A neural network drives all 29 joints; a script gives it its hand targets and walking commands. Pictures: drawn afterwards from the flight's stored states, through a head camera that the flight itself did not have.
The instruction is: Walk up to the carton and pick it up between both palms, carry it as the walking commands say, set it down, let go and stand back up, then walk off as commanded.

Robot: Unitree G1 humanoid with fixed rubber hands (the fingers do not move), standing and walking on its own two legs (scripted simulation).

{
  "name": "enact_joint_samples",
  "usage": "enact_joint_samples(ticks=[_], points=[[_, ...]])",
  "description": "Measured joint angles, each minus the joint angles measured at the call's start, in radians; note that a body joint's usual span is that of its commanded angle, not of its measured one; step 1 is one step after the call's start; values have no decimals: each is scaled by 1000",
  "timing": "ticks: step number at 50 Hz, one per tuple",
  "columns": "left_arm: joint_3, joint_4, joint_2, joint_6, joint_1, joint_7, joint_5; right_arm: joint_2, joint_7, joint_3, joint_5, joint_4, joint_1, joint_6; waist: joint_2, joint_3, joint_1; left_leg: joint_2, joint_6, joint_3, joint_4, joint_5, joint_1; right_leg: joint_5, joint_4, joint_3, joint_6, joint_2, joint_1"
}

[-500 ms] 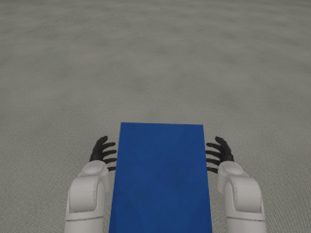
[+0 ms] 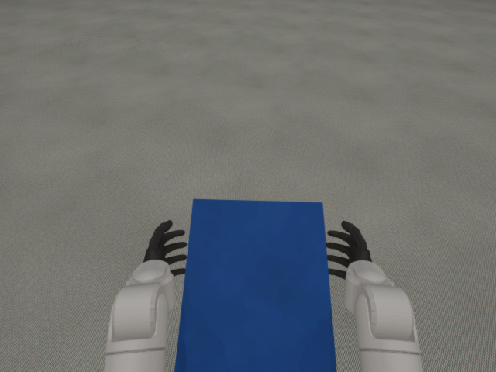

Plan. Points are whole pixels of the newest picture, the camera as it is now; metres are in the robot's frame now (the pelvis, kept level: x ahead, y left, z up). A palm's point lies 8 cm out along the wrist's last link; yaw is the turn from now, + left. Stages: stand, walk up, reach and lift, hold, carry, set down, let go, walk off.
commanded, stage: carry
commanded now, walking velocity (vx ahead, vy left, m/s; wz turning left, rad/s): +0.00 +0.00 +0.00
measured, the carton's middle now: (255, 287) +0.30 +0.00 -0.03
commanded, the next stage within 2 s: none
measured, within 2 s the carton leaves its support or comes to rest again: neither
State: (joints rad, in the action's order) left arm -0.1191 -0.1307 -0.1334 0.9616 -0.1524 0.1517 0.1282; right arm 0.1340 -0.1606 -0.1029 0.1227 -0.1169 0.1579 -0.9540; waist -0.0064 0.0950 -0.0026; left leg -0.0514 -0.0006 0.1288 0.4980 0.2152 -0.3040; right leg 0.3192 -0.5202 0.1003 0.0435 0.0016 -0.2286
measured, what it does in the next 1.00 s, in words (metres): stands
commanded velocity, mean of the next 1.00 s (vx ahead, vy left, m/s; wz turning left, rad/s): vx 0.00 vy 0.00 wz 0.00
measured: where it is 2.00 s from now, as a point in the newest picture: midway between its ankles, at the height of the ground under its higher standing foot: outside the picture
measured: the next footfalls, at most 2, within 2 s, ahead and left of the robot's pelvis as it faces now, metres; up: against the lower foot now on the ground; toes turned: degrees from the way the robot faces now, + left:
none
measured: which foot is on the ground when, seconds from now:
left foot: down 0.00-1.00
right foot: down 0.00-1.00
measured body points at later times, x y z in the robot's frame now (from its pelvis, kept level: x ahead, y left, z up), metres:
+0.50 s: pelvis +0.00 +0.00 +0.00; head -0.02 +0.00 +0.45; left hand +0.29 +0.15 +0.06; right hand +0.29 -0.16 +0.06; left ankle +0.03 +0.12 -0.74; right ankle -0.03 -0.08 -0.74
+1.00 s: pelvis +0.00 +0.00 +0.00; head -0.02 +0.00 +0.45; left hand +0.29 +0.15 +0.06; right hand +0.29 -0.16 +0.06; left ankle +0.03 +0.12 -0.74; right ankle -0.03 -0.08 -0.74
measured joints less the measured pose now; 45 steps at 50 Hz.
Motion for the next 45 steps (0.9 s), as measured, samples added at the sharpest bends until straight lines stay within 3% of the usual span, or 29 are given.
enact_joint_samples(ticks=[45], points=[[-14,66,-2,-54,-15,-21,19,1,19,-13,20,61,11,54,1,-10,0,-4,3,5,-2,-2,7,-1,-2,-5,3,-3,2]])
